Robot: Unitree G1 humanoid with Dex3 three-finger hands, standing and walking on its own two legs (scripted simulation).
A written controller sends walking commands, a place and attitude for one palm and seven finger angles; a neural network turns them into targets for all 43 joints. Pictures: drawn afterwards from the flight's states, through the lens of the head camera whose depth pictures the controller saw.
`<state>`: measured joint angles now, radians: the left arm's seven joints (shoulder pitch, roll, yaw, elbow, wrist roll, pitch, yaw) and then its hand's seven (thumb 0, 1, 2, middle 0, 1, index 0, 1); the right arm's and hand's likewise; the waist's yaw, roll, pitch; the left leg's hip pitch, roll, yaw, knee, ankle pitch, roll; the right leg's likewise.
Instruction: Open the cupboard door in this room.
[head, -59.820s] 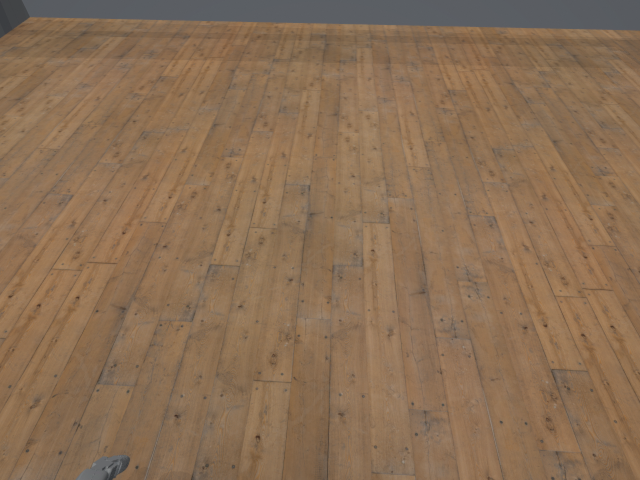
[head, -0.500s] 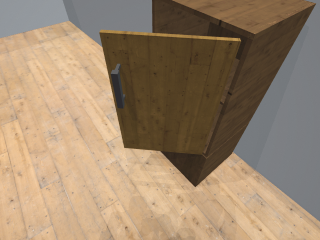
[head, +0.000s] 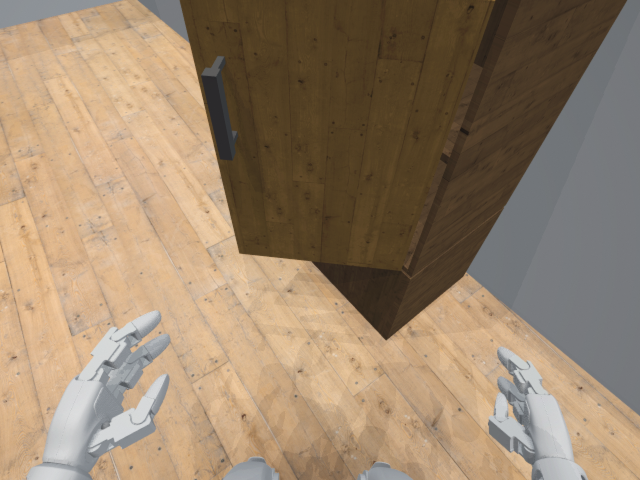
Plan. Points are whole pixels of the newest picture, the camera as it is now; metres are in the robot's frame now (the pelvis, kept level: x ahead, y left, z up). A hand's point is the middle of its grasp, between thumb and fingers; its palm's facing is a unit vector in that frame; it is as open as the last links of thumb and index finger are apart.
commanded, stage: raise the hand with hooked fingers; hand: left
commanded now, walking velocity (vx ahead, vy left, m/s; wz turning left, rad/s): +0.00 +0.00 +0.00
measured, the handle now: (223, 110) +0.60 +0.20 +0.12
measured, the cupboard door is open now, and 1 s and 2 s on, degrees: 45 45 45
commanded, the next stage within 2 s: move the hooked fingers beside the handle in 1.72 s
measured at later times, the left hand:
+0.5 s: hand (85, 345) +0.24 +0.27 +0.07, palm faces +0.04 -1.00 -0.06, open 11.3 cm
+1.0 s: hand (47, 291) +0.28 +0.31 +0.12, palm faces +0.00 -1.00 -0.04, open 13.8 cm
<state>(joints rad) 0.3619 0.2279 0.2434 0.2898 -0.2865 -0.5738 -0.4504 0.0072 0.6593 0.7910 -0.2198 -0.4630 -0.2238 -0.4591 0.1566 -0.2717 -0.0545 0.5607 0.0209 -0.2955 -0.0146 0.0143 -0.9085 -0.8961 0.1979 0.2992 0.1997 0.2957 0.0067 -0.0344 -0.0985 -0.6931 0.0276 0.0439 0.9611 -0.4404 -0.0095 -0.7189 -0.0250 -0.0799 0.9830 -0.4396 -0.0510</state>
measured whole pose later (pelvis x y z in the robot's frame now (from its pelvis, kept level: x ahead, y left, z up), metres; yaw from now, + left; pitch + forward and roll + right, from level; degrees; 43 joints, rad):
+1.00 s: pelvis +0.01 +0.05 +0.03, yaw +1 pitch +5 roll -2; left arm 0.04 0.40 0.38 0.25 -0.34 -0.15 -0.49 -0.01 -0.45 0.32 -0.30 -1.17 -0.30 -1.17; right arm 0.26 -0.26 0.07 0.55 0.04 -0.25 -0.08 0.02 -0.91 -0.90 0.20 0.30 0.20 0.30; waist 0.02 0.03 -0.06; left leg -0.50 0.01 0.03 0.82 -0.40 0.05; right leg -0.48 -0.03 -0.09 0.74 -0.35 0.01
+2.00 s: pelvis +0.01 +0.01 +0.04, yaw +1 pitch +5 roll -1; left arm -0.22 0.43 0.43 0.53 -0.33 -0.18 -0.54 -0.01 -0.50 0.30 -0.30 -1.20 -0.31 -1.20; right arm 0.27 -0.28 0.06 0.60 0.06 -0.21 -0.11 0.02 -0.91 -0.90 0.20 0.30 0.20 0.30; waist 0.00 0.03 -0.03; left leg -0.46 0.03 0.02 0.73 -0.36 0.01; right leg -0.45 -0.01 -0.10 0.70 -0.33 -0.03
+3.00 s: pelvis +0.02 +0.04 +0.02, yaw -1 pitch +14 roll -2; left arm -0.85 0.60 0.42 1.17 -0.16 -0.28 -0.46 -0.01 -0.50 0.30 -0.30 -1.20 -0.30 -1.20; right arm 0.38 -0.29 0.05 0.64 0.03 -0.03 -0.06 0.01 -0.91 -0.90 0.20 0.30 0.20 0.30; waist -0.13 0.01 -0.06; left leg -0.68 0.03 0.05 0.83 -0.39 0.04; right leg -0.67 -0.01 -0.07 0.76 -0.34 0.00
